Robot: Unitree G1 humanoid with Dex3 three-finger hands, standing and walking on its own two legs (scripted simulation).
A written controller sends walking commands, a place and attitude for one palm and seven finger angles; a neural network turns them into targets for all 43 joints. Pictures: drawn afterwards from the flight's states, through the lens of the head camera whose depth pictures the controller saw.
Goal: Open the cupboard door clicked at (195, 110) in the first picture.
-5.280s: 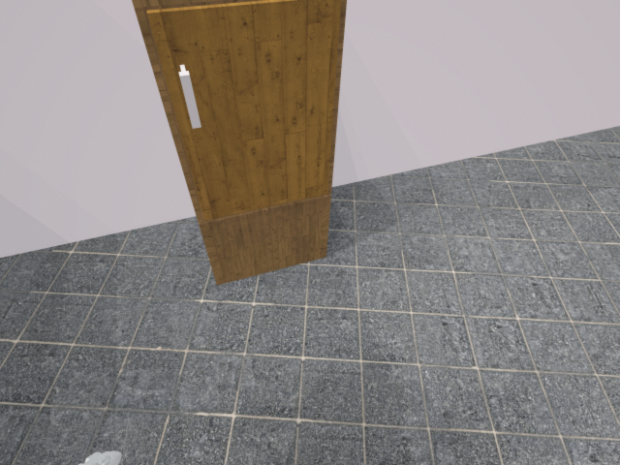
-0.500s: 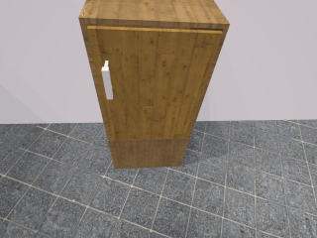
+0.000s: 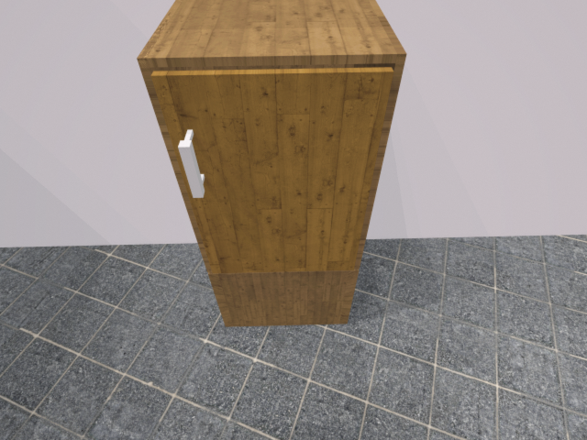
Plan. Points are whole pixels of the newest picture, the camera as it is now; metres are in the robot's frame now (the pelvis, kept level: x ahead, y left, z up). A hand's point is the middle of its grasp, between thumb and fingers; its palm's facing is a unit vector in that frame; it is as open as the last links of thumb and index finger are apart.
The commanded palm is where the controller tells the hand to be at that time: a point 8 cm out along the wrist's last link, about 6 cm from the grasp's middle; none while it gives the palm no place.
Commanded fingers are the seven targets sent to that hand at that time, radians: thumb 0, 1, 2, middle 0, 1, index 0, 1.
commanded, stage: look again from close up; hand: left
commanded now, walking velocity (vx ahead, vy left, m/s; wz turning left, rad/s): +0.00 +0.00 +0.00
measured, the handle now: (194, 164) +0.60 +0.24 +0.03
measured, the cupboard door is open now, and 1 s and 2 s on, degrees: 0 0 0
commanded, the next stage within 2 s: shuffle to correct the standing spot in 0.56 s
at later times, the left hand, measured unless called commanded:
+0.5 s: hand out of the picture -0.07 +0.20 -0.18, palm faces +0.03 -0.99 -0.17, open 7.4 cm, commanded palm none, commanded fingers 0.00 0.90 0.90 -0.20 -0.30 -0.20 -0.30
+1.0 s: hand out of the picture -0.07 +0.19 -0.19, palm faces +0.11 -0.98 -0.14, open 7.4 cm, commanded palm none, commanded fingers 0.00 0.90 0.90 -0.20 -0.30 -0.20 -0.30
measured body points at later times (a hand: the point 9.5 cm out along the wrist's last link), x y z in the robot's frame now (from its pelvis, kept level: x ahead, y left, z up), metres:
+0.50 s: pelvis -0.05 +0.04 +0.00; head -0.06 +0.05 +0.45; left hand -0.07 +0.26 -0.17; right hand -0.03 -0.18 -0.16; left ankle -0.03 +0.13 -0.74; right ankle -0.02 -0.07 -0.74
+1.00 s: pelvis -0.02 +0.04 -0.02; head -0.03 +0.05 +0.43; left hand -0.07 +0.24 -0.18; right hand -0.05 -0.17 -0.17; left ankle -0.03 +0.13 -0.74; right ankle -0.02 -0.07 -0.74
